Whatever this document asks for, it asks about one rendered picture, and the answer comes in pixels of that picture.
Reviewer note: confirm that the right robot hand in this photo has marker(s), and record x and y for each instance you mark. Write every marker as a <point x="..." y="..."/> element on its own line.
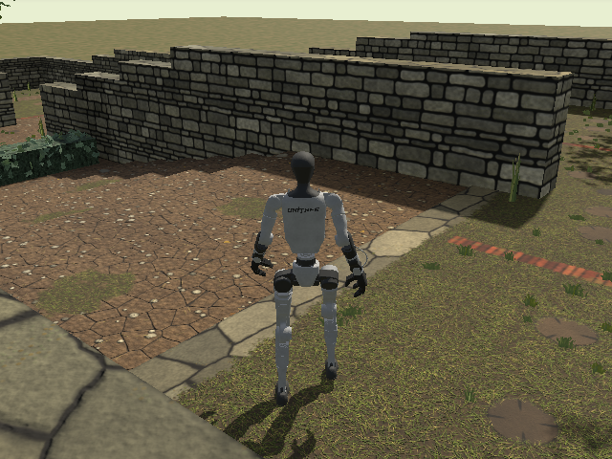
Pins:
<point x="361" y="283"/>

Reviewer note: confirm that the right robot upper arm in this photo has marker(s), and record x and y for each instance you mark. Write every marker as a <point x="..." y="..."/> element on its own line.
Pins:
<point x="334" y="202"/>

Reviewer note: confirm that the robot right forearm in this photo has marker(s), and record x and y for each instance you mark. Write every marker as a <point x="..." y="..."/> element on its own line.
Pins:
<point x="352" y="257"/>

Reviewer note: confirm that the robot head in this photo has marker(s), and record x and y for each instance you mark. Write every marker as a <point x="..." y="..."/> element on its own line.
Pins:
<point x="303" y="166"/>

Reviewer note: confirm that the robot right foot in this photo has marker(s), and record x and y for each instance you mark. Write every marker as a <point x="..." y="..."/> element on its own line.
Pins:
<point x="331" y="371"/>

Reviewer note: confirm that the left robot hand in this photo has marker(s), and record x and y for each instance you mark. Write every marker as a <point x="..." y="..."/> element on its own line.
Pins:
<point x="265" y="262"/>

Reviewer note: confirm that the left robot upper arm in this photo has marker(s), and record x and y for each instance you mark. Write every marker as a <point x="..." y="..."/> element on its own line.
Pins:
<point x="269" y="216"/>

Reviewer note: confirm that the robot left forearm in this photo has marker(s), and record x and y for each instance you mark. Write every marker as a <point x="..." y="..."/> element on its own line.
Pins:
<point x="259" y="250"/>

